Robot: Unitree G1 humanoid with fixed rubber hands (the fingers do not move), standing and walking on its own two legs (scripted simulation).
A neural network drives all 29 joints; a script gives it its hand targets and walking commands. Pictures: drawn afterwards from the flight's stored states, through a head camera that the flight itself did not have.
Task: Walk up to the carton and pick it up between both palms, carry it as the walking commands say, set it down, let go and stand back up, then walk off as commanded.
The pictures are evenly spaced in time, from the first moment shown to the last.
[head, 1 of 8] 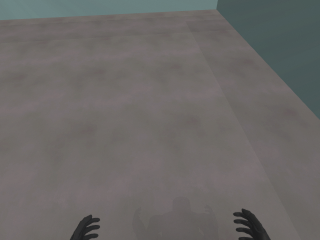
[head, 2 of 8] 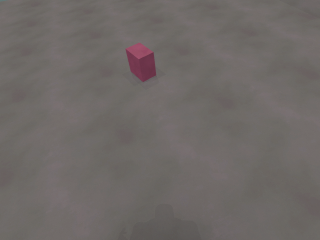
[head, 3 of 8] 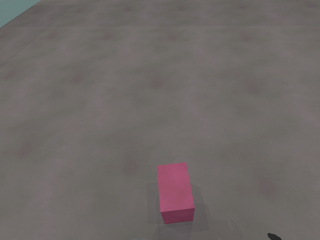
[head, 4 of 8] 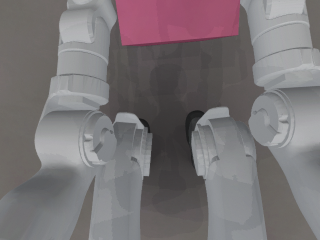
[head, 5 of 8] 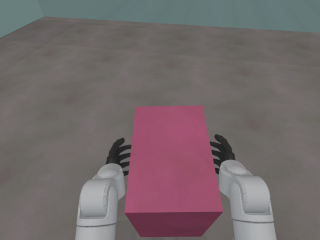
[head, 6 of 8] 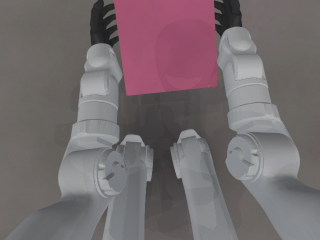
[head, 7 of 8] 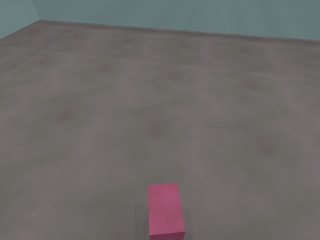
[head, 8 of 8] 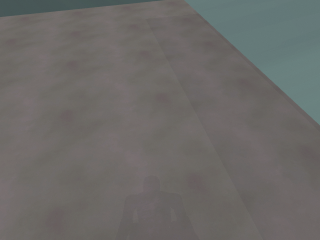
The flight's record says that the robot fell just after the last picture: no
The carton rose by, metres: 0.68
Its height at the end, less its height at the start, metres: +0.00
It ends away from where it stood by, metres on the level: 1.08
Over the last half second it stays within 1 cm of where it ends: yes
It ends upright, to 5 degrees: yes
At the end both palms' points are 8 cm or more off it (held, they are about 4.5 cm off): yes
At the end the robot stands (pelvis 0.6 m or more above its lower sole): yes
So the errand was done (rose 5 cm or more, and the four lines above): yes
